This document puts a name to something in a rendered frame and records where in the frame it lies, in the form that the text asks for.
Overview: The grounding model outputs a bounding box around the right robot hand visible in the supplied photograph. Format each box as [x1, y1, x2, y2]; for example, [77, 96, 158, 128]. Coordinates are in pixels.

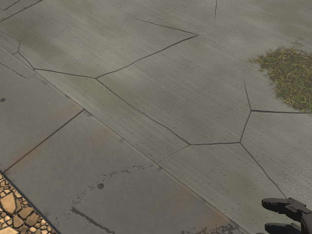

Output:
[256, 197, 312, 234]

